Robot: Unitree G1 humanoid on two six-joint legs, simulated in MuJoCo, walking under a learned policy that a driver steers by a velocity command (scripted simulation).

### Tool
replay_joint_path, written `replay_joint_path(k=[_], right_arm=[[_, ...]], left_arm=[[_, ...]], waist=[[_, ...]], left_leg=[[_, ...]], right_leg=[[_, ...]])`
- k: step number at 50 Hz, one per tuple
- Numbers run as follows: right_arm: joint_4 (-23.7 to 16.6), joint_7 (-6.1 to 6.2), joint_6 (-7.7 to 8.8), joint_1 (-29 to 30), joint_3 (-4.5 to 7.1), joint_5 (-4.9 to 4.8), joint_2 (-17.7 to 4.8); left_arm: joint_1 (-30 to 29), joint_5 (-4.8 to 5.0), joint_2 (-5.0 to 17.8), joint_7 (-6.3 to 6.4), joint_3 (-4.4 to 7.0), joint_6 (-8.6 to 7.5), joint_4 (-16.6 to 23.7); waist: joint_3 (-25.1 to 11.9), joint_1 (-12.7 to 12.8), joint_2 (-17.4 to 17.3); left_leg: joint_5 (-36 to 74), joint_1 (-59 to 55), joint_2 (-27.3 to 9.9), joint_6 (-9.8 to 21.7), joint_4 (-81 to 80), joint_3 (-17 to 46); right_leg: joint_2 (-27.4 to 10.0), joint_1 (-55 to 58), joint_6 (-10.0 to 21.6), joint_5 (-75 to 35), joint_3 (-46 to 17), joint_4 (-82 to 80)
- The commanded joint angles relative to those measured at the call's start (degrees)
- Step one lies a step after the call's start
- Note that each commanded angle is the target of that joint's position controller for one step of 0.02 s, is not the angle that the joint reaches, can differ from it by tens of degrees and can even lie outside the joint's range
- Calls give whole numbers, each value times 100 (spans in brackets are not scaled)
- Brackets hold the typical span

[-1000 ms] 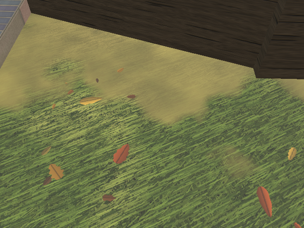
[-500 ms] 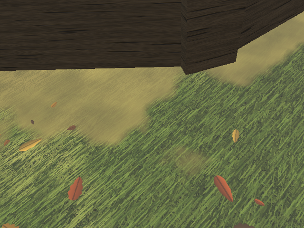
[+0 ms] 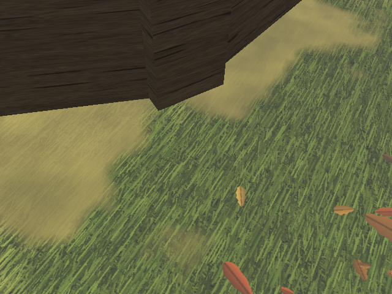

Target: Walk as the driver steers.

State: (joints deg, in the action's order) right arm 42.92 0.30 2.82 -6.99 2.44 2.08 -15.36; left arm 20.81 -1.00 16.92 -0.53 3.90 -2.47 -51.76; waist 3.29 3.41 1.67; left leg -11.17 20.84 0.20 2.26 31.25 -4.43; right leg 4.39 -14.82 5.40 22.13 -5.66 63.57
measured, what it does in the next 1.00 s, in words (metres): walks ahead, turning right: right foot, then left foot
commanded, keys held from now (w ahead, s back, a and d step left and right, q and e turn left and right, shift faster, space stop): w+e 1.00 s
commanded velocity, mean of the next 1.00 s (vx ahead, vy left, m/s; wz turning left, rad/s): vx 0.49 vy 0.00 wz -0.60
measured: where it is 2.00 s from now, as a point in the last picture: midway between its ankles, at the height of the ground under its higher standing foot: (347, 185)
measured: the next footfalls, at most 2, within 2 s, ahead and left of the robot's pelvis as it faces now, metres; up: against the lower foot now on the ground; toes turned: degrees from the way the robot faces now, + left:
right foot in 0.40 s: +0.36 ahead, -0.14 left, +0.00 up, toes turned -18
left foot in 0.94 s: +0.73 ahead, -0.13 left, +0.00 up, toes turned -34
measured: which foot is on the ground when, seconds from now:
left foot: down 0.00-0.42, up 0.44-0.92, down 0.94-1.00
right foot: up 0.00-0.38, down 0.40-0.94, up 0.96-1.00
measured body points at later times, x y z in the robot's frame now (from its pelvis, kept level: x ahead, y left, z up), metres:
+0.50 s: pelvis +0.27 -0.07 -0.01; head +0.31 -0.09 +0.44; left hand +0.51 +0.13 -0.11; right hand +0.22 -0.33 -0.14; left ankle +0.16 +0.10 -0.63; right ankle +0.32 -0.13 -0.73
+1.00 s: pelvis +0.56 -0.14 -0.01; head +0.59 -0.15 +0.44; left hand +0.70 +0.12 -0.14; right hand +0.61 -0.46 -0.08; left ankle +0.70 -0.11 -0.73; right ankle +0.35 -0.13 -0.68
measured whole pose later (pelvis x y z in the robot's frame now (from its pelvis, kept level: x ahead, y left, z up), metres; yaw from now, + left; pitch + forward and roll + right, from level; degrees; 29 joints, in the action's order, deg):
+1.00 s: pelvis +0.56 -0.14 -0.01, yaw -35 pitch +1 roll +0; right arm 38.4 0.2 3.3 -3.1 1.0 2.5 -15.5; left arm 24.7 -0.4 17.7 0.1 4.0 -2.6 -50.6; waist 2.8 4.9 0.4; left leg -7.9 26.2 0.4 1.9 34.0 -1.6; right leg 8.7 -6.2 5.5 28.4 -11.1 49.0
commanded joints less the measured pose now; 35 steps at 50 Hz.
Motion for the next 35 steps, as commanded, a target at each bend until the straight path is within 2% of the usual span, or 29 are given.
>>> replay_joint_path(k=[1,4,6,8,11,15,17,18,19,20,21,22,23,24,25,26,27,28,31,35], right_arm=[[-30,34,109,-628,132,-22,-468],[182,-37,285,-947,142,-109,-476],[271,-48,327,-1072,150,-113,-483],[356,-46,325,-1178,139,-102,-449],[438,-33,326,-1236,145,-110,-513],[624,29,260,-1578,195,-122,-745],[710,66,167,-1686,217,-115,-884],[741,83,104,-1722,233,-108,-976],[739,90,37,-1728,240,-112,-1042],[677,83,-6,-1680,226,-111,-1042],[419,29,11,-1850,134,-146,-666],[-48,-65,53,-1611,127,-159,-517],[-166,-65,87,-821,188,-107,-865],[-203,-79,161,-730,117,-175,-679],[-86,-65,183,-863,103,-156,-636],[-69,-62,109,-915,111,-50,-626],[5,-73,-1,-1110,100,39,-593],[3,-95,-94,-1150,101,78,-565],[-139,-141,-215,-768,84,67,-460],[-456,-133,-215,203,80,45,-490]], left_arm=[[15,-105,364,-126,62,47,354],[-360,-101,203,-241,11,179,533],[-793,-114,149,-306,-23,207,712],[-1234,-112,94,-361,-67,191,889],[-1895,-90,-48,-452,-169,136,1126],[-2386,-142,34,-488,-186,152,1326],[-2262,-183,134,-430,-143,162,1316],[-1955,-190,214,-391,-100,153,1241],[-1366,-193,329,-343,-30,117,1074],[-401,-235,515,-257,90,77,752],[167,-288,1088,-151,272,98,678],[11,-82,1549,-101,377,170,839],[158,-23,1358,-41,347,224,791],[-84,28,1124,16,298,202,695],[-345,41,854,30,231,153,682],[-551,70,719,54,184,98,689],[-713,79,604,55,138,49,731],[-689,98,580,37,121,-14,735],[-401,87,742,-3,168,-90,644],[134,83,746,-5,171,-98,500]], waist=[[-179,-311,-704],[-108,-297,-726],[-37,-327,-671],[46,-372,-645],[131,-466,-635],[230,-568,-605],[57,-469,-684],[-165,-327,-736],[-515,-88,-722],[-1040,331,-485],[-1715,416,341],[-2172,139,1234],[-1685,409,259],[-1009,186,93],[-610,-112,-207],[-436,-337,-235],[-483,-497,-183],[-524,-548,-130],[-346,-482,-99],[-54,-138,17]], left_leg=[[-500,-1308,-1628,605,-2048,1861],[693,-1339,-1641,668,-2189,1122],[1103,-1491,-1646,693,-2274,703],[1458,-1557,-1544,667,-2296,254],[1774,-1445,-1355,532,-2277,-375],[2451,-2013,-1548,432,-2096,-684],[4078,-2445,-1607,365,-1433,-889],[4893,-2580,-1623,350,-802,-969],[5186,-2506,-1624,339,127,-1026],[4521,-1899,-1523,203,1496,-1132],[1795,-154,-1229,-49,3391,-1122],[-2127,1734,-36,-357,5123,-434],[-1635,2386,-289,-296,5174,419],[-1083,2352,-553,-233,4735,481],[-884,1938,-740,-225,4113,503],[-888,1578,-825,-275,3781,558],[-852,1235,-854,-339,3588,568],[-856,1103,-830,-400,3449,532],[-351,1295,-780,-532,2870,422],[517,1915,-696,-586,1890,469]], right_leg=[[-673,-1627,-48,-480,21,445],[-752,-1923,-91,-718,119,289],[-818,-2337,-148,-1061,192,52],[-839,-2529,-219,-1466,336,-482],[-798,-2110,-216,-2184,720,-1719],[-672,-1780,-13,-1897,1111,-2614],[-363,-1412,191,-1308,1313,-2829],[-147,-1023,320,-982,1390,-2907],[79,-349,471,-795,1395,-3087],[177,923,660,-885,1230,-3466],[-1184,2624,1096,187,-672,-3650],[-2477,3525,1826,-97,-3724,-4493],[-2263,3356,1660,-969,-3157,-4661],[-2130,2634,1534,-1759,-2291,-4648],[-1820,1859,1296,-2516,-1778,-4714],[-1540,1337,1168,-2937,-1432,-4770],[-1363,1023,1111,-3096,-1200,-4852],[-1274,862,1135,-3224,-1141,-4908],[-1083,538,1126,-2802,-1074,-5180],[-1035,854,979,-2517,-1272,-5303]])
Velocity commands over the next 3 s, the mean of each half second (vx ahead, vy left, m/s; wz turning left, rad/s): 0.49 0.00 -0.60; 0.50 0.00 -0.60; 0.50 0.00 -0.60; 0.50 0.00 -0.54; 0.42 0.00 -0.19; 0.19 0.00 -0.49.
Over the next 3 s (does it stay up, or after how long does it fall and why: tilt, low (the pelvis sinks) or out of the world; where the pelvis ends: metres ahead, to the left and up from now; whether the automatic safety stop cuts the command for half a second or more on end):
stays up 1.04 -0.86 0.01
